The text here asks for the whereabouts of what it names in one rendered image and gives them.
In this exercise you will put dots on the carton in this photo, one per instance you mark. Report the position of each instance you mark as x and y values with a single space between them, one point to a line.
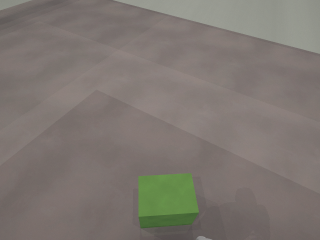
166 200

